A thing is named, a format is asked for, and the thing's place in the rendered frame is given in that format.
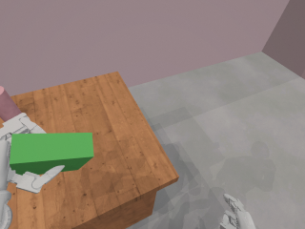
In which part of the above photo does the robot left hand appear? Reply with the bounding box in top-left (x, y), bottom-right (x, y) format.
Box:
top-left (0, 113), bottom-right (65, 194)

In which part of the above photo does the robot right hand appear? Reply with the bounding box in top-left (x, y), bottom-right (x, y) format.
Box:
top-left (220, 194), bottom-right (256, 229)

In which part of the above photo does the table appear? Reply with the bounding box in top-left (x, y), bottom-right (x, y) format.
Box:
top-left (0, 72), bottom-right (179, 229)

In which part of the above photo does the sponge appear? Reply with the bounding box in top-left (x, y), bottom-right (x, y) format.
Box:
top-left (10, 133), bottom-right (94, 176)

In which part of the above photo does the robot left forearm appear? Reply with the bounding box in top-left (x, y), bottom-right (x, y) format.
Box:
top-left (0, 190), bottom-right (13, 229)

